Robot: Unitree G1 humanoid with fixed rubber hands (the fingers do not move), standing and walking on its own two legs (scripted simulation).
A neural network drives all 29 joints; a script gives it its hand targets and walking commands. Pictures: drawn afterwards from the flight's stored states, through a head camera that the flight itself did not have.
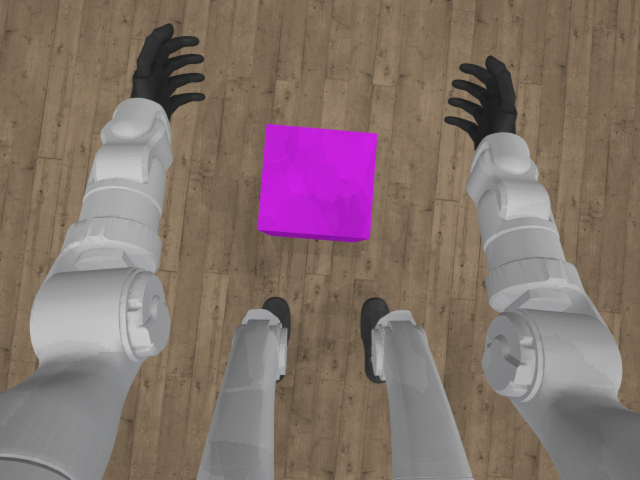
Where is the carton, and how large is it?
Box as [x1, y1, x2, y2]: [257, 124, 376, 241]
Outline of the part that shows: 266,124 257,229 270,235 343,241 357,241 369,238 376,133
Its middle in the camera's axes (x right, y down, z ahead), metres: -0.01 -0.10 +0.84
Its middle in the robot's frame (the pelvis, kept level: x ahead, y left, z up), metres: +0.48 +0.02 -0.51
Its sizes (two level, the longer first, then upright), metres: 0.210 0.200 0.250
